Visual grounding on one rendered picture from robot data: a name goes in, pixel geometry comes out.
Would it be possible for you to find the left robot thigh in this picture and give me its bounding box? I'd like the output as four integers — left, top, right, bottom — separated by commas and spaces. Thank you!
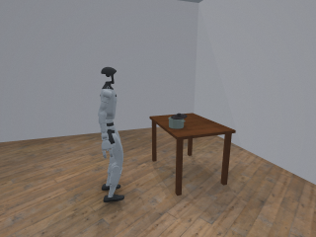
109, 129, 121, 164

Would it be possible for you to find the right robot upper arm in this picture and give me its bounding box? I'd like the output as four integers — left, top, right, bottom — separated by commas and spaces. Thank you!
98, 89, 113, 117

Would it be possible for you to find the robot left foot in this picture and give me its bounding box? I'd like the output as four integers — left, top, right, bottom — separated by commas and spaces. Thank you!
102, 184, 120, 191

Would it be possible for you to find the right robot hand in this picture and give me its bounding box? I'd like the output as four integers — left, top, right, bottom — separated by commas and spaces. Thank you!
101, 140, 113, 159

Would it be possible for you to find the pot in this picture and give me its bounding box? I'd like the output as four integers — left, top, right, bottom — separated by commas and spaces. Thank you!
168, 117, 185, 129

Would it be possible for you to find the table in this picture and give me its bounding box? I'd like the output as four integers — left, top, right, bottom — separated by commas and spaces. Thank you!
149, 113, 236, 196

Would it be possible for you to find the robot right forearm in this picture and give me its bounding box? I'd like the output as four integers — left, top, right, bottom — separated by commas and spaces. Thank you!
98, 112, 109, 141

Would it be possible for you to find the lid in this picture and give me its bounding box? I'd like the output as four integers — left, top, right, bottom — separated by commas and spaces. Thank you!
171, 114, 187, 119

